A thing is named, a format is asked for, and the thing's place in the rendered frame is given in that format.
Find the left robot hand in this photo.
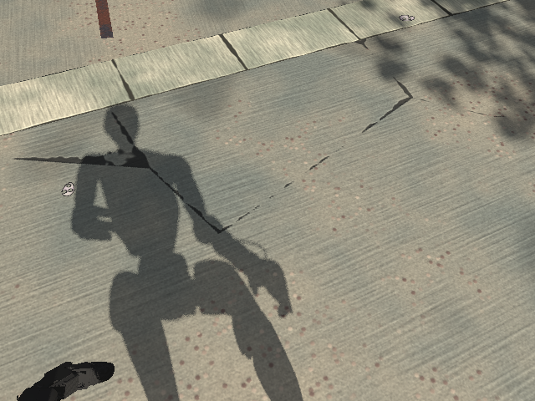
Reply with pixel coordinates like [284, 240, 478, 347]
[17, 362, 115, 401]

